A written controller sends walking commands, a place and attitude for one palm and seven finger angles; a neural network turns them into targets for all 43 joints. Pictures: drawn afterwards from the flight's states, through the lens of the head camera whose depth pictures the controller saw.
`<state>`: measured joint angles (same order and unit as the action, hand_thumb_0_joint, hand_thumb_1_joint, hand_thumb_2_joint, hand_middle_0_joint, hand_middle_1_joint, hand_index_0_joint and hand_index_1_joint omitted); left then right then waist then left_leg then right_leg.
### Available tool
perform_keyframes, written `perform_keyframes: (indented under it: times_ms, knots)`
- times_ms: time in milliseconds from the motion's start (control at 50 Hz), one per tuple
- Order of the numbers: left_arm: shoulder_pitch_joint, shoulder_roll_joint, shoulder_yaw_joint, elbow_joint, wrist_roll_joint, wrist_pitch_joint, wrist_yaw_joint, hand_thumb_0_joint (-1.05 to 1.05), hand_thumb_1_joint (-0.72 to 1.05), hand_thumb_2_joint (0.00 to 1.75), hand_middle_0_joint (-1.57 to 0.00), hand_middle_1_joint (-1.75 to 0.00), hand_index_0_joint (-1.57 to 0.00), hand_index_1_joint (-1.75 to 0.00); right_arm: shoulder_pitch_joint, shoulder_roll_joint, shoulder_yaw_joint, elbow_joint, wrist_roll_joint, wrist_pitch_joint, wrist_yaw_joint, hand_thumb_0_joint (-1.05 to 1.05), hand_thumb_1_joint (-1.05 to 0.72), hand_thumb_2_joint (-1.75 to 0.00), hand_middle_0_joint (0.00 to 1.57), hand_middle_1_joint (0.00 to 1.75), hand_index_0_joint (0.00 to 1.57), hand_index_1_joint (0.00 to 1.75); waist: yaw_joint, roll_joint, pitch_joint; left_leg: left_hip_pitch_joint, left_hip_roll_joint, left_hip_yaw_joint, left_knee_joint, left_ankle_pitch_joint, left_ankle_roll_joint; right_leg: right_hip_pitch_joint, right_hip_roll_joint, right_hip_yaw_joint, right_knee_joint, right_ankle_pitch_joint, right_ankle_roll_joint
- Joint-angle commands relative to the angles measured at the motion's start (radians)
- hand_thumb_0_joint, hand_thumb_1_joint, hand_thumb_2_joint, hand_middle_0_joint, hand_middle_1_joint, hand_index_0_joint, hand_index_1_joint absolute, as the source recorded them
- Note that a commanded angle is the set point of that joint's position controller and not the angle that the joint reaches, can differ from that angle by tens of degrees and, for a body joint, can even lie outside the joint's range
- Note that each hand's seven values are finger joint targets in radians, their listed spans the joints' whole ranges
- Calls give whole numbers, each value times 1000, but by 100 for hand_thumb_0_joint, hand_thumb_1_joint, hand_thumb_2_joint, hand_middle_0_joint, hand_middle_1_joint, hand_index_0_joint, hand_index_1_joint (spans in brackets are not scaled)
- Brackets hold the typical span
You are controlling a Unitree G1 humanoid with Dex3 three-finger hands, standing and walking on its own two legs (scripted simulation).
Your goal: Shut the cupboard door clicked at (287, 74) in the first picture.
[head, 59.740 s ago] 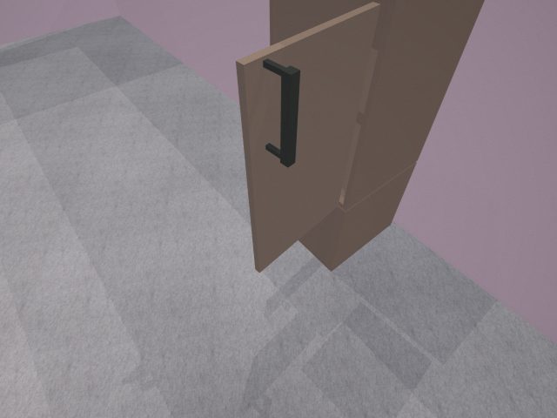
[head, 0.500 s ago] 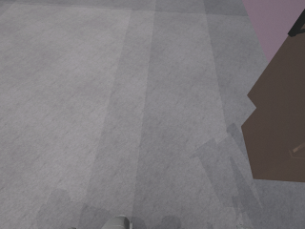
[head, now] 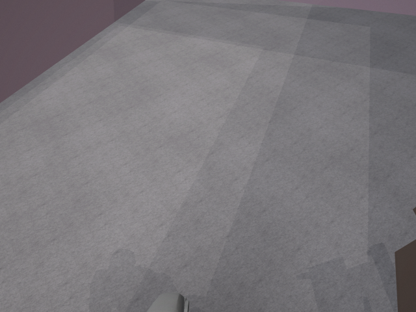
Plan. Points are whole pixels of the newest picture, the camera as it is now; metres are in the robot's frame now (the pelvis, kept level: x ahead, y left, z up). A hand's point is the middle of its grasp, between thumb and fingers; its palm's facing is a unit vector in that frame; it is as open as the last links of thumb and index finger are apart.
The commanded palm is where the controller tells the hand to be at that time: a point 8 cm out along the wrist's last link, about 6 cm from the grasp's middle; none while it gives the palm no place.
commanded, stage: walk to a spot facing it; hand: left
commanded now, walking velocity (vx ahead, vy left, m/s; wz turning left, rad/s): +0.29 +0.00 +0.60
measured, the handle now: out of the picture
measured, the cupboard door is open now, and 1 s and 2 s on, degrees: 22 22 22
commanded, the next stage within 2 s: turn to face it in 0.48 s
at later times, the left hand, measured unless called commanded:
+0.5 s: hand (92, 306) +0.16 +0.28 -0.18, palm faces +0.33 -0.92 -0.21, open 7.4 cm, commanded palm none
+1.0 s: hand (122, 218) +0.37 +0.26 -0.17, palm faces +0.23 -0.95 -0.22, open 7.2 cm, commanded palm none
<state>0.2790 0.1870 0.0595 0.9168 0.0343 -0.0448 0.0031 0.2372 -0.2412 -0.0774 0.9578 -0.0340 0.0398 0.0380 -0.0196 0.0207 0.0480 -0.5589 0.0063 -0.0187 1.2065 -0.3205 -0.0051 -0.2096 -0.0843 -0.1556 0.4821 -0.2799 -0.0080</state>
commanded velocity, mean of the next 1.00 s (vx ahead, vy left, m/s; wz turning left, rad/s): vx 0.15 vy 0.00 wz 0.02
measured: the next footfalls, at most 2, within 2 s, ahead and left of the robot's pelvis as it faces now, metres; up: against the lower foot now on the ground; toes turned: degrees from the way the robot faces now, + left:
left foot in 0.30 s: +0.21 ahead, +0.15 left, +0.00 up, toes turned +18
right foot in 0.78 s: +0.44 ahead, +0.00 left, +0.00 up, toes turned +13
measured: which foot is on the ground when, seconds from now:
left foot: up 0.00-0.28, down 0.30-0.80, up 0.82-1.00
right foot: down 0.00-0.30, up 0.32-0.76, down 0.78-1.00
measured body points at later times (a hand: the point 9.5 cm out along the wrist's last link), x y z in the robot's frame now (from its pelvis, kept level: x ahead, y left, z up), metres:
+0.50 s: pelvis +0.17 +0.07 -0.01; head +0.21 +0.10 +0.44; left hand +0.14 +0.33 -0.16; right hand +0.33 -0.14 -0.14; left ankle +0.17 +0.14 -0.74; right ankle +0.22 -0.10 -0.66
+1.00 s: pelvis +0.34 +0.07 +0.00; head +0.39 +0.07 +0.44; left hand +0.36 +0.31 -0.15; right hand +0.42 -0.15 -0.16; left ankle +0.28 +0.19 -0.68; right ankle +0.40 -0.01 -0.74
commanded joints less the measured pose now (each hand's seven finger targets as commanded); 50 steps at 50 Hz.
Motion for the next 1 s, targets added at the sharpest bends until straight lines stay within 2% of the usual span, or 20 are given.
perform_keyframes:
  times_ms: [0,140,200,240,260,280,300,340,400,560,660,720,740,760,780,800,840,860,900,980]
  knots:
    - [89,121,33,-4,-1,-43,16,0,90,90,-20,-30,-20,-30,-90,-4,-1,-95,7,-29,13,0,-90,-90,20,30,20,30,23,-179,1,-163,50,31,-65,67,-6,180,-230,64,-240,347,-61]
    - [166,155,36,49,1,-40,21,0,90,90,-20,-30,-20,-30,-257,8,18,-153,10,-43,30,0,-90,-90,20,30,20,30,63,-164,34,-97,50,119,-428,46,31,296,-288,-35,-182,552,-68]
    - [128,198,45,39,-4,-36,18,0,90,90,-20,-30,-20,-30,-168,-17,11,-145,8,-53,21,0,-90,-90,20,30,20,30,10,-183,-19,108,-18,184,-515,-11,76,267,-303,-94,-46,769,-61]
    - [100,212,43,28,-16,-27,11,0,90,90,-20,-30,-20,-30,35,-87,-10,-95,-1,-58,7,0,-90,-90,20,30,20,30,-100,-110,-119,478,-60,189,-646,75,102,84,-251,-162,277,675,-13]
    - [104,174,44,-7,-20,-23,-3,0,90,90,-20,-30,-20,-30,174,-211,-40,-76,-11,-63,-9,0,-90,-90,20,30,20,30,-161,89,-240,755,150,-142,-704,106,203,-182,-152,-162,603,263,37]
    - [27,133,30,-82,-23,-18,-13,0,90,90,-20,-30,-20,-30,246,-318,-63,-61,-2,-62,-23,0,-90,-90,20,30,20,30,-173,214,-268,853,404,-554,-833,247,330,-475,-21,-40,862,-326,62]
    - [-37,145,35,-125,-20,-12,-4,0,90,90,-20,-30,-20,-30,230,-324,-62,-61,9,-54,-30,0,-90,-90,20,30,20,30,-149,38,-215,734,458,-574,-876,126,342,-518,-50,96,899,-297,42]
    - [-45,119,37,-91,-6,0,-2,0,90,90,-20,-30,-20,-30,59,-219,-31,-116,8,-71,-43,0,-90,-90,20,30,20,30,-75,116,-83,443,338,-423,-955,-184,246,-485,-95,149,840,-163,42]
    - [32,93,40,-36,7,24,-18,0,90,90,-20,-30,-20,-30,-18,-138,-2,-121,5,-91,-48,0,-90,-90,20,30,20,30,4,74,-21,275,217,-260,-990,-40,197,-381,-76,148,709,-25,61]
    - [-139,98,28,-89,-4,28,-22,0,90,90,-20,-30,-20,-30,100,-102,3,-51,16,-98,-49,0,-90,-90,20,30,20,30,-11,54,-25,435,179,-186,-980,337,214,-410,-27,145,402,133,93]
    - [-155,60,-7,-55,-11,22,-7,0,90,90,-20,-30,-20,-30,164,-57,17,22,10,-93,-70,0,-90,-90,20,30,20,30,-14,90,-18,508,189,-78,-867,685,174,-235,39,111,174,148,32]
    - [-59,72,-4,-11,-12,17,-1,0,90,90,-20,-30,-20,-30,168,-57,22,50,14,-81,-76,0,-90,-90,20,30,20,30,32,53,-16,459,184,-21,-755,681,113,-17,73,97,34,207,-2]
    - [28,112,7,13,-10,9,2,0,90,90,-20,-30,-20,-30,157,-51,22,51,22,-82,-74,0,-90,-90,20,30,20,30,72,14,-36,400,157,5,-652,606,83,109,54,140,-19,351,-11]
    - [109,166,23,40,-5,2,8,0,90,90,-20,-30,-20,-30,169,-27,22,42,28,-85,-72,0,-90,-90,20,30,20,30,92,-106,-91,242,71,45,-458,379,45,281,-72,319,22,691,-86]
    - [178,224,38,63,-7,-4,13,0,90,90,-20,-30,-20,-30,194,-3,22,26,35,-82,-73,0,-90,-90,20,30,20,30,94,-249,-165,92,-57,123,-179,-221,-6,395,-306,557,-51,957,-237]
    - [152,219,39,52,-18,-1,19,0,90,90,-20,-30,-20,-30,188,-21,27,23,33,-70,-79,0,-90,-90,20,30,20,30,82,-321,-236,81,-20,14,-49,-344,-11,356,-326,646,-110,889,-301]
    - [-5,160,37,13,-19,26,34,0,90,90,-20,-30,-20,-30,78,-34,21,12,31,-53,-76,0,-90,-90,20,30,20,30,46,-141,-96,46,43,-24,-14,-235,-21,157,-242,540,-155,627,-275]
    - [-50,152,37,-3,-14,31,35,0,90,90,-20,-30,-20,-30,76,-12,25,9,28,-43,-71,0,-90,-90,20,30,20,30,21,-74,-101,90,52,-13,-59,-194,-26,78,-203,456,-161,542,-244]
    - [-79,143,39,-9,-10,30,29,0,90,90,-20,-30,-20,-30,87,15,28,8,20,-23,-66,0,-90,-90,20,30,20,30,-2,-96,-96,136,45,18,-143,-138,-40,-13,-148,400,-185,444,-203]
    - [-61,162,54,-9,-6,40,20,0,90,90,-20,-30,-20,-30,51,14,20,-28,18,-19,-65,0,-90,-90,20,30,20,30,11,-122,-114,156,24,33,-331,-107,-50,-7,-115,450,-174,356,-190]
